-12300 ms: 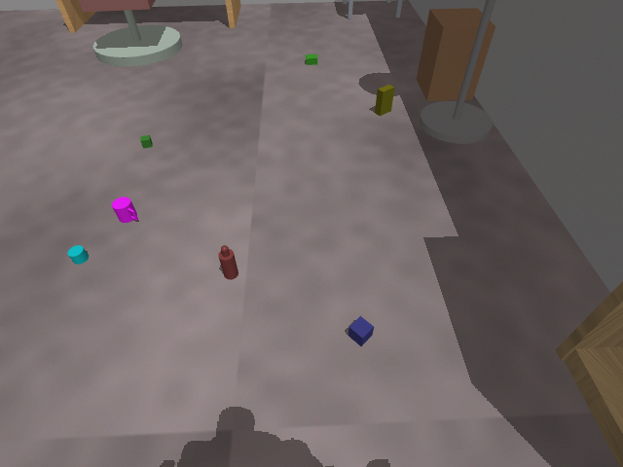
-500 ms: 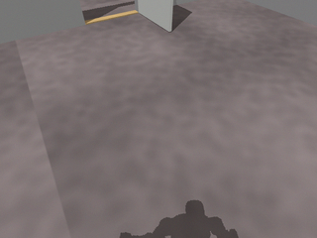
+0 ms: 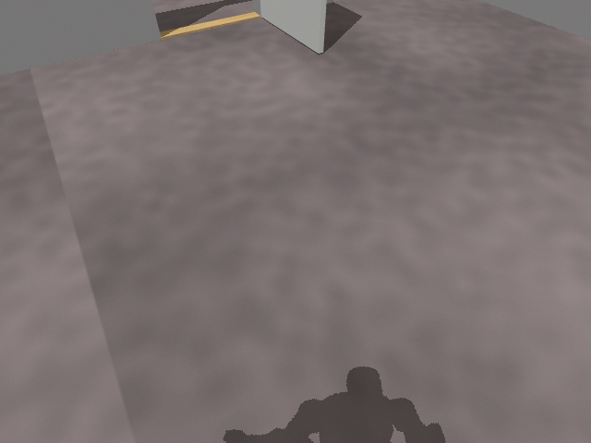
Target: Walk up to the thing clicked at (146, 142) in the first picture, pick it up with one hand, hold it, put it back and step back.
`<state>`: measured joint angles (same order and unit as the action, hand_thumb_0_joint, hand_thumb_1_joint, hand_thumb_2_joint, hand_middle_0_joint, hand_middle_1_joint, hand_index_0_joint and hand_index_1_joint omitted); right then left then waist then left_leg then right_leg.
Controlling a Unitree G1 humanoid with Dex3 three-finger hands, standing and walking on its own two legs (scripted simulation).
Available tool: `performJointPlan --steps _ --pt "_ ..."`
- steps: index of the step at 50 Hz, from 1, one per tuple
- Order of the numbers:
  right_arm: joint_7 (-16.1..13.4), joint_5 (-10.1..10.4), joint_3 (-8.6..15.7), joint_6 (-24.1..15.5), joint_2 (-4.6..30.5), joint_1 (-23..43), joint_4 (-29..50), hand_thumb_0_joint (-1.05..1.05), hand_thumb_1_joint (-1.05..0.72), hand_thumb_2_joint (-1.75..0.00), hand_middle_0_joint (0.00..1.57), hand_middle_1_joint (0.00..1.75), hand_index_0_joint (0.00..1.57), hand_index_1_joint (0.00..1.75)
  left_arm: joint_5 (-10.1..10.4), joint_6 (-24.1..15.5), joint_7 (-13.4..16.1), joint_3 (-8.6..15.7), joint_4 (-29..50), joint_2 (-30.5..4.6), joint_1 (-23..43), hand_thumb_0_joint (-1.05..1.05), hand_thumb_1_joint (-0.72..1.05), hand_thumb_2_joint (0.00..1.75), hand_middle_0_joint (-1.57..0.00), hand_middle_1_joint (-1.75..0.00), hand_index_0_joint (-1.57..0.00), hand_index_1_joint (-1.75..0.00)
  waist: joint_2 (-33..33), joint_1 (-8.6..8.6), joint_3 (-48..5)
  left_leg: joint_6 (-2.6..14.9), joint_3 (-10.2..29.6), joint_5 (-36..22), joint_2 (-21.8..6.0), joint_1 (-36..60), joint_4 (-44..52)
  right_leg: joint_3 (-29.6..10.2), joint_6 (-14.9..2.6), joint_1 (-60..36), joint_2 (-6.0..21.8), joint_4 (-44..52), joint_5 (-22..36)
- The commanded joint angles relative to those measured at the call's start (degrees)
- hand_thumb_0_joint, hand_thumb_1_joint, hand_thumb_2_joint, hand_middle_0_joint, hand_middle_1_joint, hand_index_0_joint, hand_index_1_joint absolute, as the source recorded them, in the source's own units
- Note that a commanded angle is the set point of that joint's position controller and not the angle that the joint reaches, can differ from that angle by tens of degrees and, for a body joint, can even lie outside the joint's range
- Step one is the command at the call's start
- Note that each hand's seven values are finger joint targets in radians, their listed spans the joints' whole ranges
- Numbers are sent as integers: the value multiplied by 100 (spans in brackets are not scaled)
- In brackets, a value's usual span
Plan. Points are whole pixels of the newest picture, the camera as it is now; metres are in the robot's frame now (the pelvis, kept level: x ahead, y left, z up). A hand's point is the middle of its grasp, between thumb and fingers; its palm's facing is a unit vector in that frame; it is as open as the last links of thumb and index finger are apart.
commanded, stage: stand
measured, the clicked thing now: out of the picture +0.49 -1.19 -0.76
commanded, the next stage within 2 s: walk up in 0.52 s
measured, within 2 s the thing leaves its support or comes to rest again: neither
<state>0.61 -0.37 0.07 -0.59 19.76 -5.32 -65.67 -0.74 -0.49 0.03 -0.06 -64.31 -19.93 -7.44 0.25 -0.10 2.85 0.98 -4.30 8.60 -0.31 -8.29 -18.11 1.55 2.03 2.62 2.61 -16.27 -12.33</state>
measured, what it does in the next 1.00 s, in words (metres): walks ahead: right foot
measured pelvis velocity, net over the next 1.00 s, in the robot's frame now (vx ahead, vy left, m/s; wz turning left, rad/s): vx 0.11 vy -0.10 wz -0.01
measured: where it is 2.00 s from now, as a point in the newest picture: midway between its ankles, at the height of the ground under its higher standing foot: (318, 324)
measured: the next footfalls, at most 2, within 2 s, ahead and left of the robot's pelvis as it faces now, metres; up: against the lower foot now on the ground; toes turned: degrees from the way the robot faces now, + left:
right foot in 0.86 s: +0.17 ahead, -0.21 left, +0.00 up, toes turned -7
left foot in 1.34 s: +0.42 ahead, +0.06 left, +0.00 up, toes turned +8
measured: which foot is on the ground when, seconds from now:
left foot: down 0.00-0.86, up 0.88-1.00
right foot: down 0.00-0.56, up 0.58-0.84, down 0.86-1.00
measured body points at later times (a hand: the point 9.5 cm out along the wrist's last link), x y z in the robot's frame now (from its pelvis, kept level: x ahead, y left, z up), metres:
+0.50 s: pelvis +0.00 +0.00 +0.00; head +0.01 +0.00 +0.45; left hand +0.07 +0.30 -0.13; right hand +0.09 -0.30 -0.13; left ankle +0.01 +0.10 -0.75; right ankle -0.04 -0.14 -0.75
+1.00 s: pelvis +0.11 -0.10 -0.01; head +0.08 -0.13 +0.43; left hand +0.13 +0.25 -0.10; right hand +0.18 -0.43 -0.15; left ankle +0.10 +0.05 -0.67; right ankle +0.13 -0.20 -0.75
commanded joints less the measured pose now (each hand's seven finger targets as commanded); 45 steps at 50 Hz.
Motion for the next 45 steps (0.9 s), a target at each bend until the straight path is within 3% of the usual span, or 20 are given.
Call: performJointPlan --steps 1,25,26,27,28,29,30,31,32,35,38,39,41,42,43,44,45 --pt "-101 -26 239 -150 1270 243 343 0 -90 -90 20 30 20 30 -2 -110 62 190 344 -1171 151 0 90 90 -20 -30 -20 -30 -75 16 -633 39 711 -1402 -838 567 112 -439 -245 195 638 223 1133" --pt "-94 -14 233 -152 1244 211 390 0 -90 -90 20 30 20 30 -8 -112 59 206 365 -1182 155 0 90 90 -20 -30 -20 -30 -25 -2 -472 34 731 -1180 -821 517 173 -439 -260 185 648 286 998" --pt "59 -104 681 -250 1849 -248 669 0 -90 -90 20 30 20 30 -109 -202 -121 581 707 -1869 36 0 90 90 -20 -30 -20 -30 -85 -125 -1087 411 895 2330 -684 818 -75 -164 -476 456 208 -584 -1705" --pt "107 -141 793 -271 2006 -552 535 0 -90 -90 20 30 20 30 -179 -200 -183 580 778 -1746 352 0 90 90 -20 -30 -20 -30 -480 -326 -712 649 1447 3543 -1080 946 356 106 -476 1556 81 -1298 -2174" --pt "125 -164 881 -273 2181 -697 519 0 -90 -90 20 30 20 30 -191 -164 -239 583 908 -1585 674 0 90 90 -20 -30 -20 -30 -1079 -495 -149 948 2345 4301 -1702 1047 1027 403 -341 2763 -123 -2446 -2019" --pt "137 -144 945 -296 2285 -694 632 0 -90 -90 20 30 20 30 -238 -153 -280 606 1074 -1641 836 0 90 90 -20 -30 -20 -30 -1028 -544 202 1323 2865 4152 -2231 911 1294 -139 -313 3444 103 -3172 -1867" --pt "143 -144 946 -330 2206 -633 722 0 -90 -90 20 30 20 30 -195 -190 -312 594 1101 -1619 796 0 90 90 -20 -30 -20 -30 -644 -475 316 1455 2989 3684 -2363 773 1285 -463 -338 3502 228 -3309 -1713" --pt "133 -135 926 -378 2085 -566 771 0 -90 -90 20 30 20 30 -178 -222 -354 607 1091 -1613 706 0 90 90 -20 -30 -20 -30 -474 -321 235 1415 2849 3502 -2261 683 1247 -673 -390 3360 412 -3434 -1557" --pt "140 -138 887 -404 1984 -529 831 0 -90 -90 20 30 20 30 -135 -246 -399 609 1059 -1625 583 0 90 90 -20 -30 -20 -30 -416 -264 71 1280 2496 3256 -1996 788 1168 -655 -380 3254 409 -3265 -1492" --pt "205 -168 915 -417 1978 -103 1114 0 -90 -90 20 30 20 30 -114 -193 -532 675 1024 -1638 80 0 90 90 -20 -30 -20 -30 -863 -21 -76 1113 1775 3070 -1689 492 1214 -175 -241 2807 375 -2965 -1198" --pt "262 -204 918 -400 2004 265 1254 0 -90 -90 20 30 20 30 -90 -192 -568 735 1026 -1629 -219 0 90 90 -20 -30 -20 -30 -1103 233 -136 918 1151 2751 -1421 -428 981 24 -232 1565 410 -2195 -672" --pt "271 -219 919 -384 1969 361 1276 0 -90 -90 20 30 20 30 -84 -197 -562 775 940 -1648 -456 0 90 90 -20 -30 -20 -30 -1021 363 -173 835 931 2821 -1271 -884 772 164 -227 982 330 -2077 -435" --pt "248 -272 897 -305 1851 634 1342 0 -90 -90 20 30 20 30 -55 -221 -510 862 605 -1685 -1431 0 90 90 -20 -30 -20 -30 -507 867 -342 637 411 3315 -874 -2021 -371 472 -270 -573 102 -1613 -1" --pt "206 -332 782 -263 1521 648 1391 0 -90 -90 20 30 20 30 -71 -262 -419 986 314 -1948 -2267 0 90 90 -20 -30 -20 -30 547 1255 -575 470 165 3556 -500 -3064 -1935 199 -330 -1679 38 -1609 -526" --pt "211 -311 591 -235 986 479 1453 0 -90 -90 20 30 20 30 -136 -284 -305 1102 212 -2340 -2886 0 90 90 -20 -30 -20 -30 2314 1534 -328 274 -22 3502 418 -3943 -4168 -1014 -295 -1511 753 -422 -2559" --pt "215 -163 548 -172 963 147 1496 0 -90 -90 20 30 20 30 -224 -348 -227 1051 635 -2442 -2161 0 90 90 -20 -30 -20 -30 2050 1095 65 5 1055 2628 617 -4076 -5296 -3274 -386 -402 1912 837 -4466" --pt "212 -87 663 -156 1451 -125 1451 0 -90 -90 20 30 20 30 -142 -364 -196 954 1044 -2520 -997 0 90 90 -20 -30 -20 -30 1290 508 494 -18 1392 1886 212 -3552 -5184 -4004 -624 645 2370 1731 -4991"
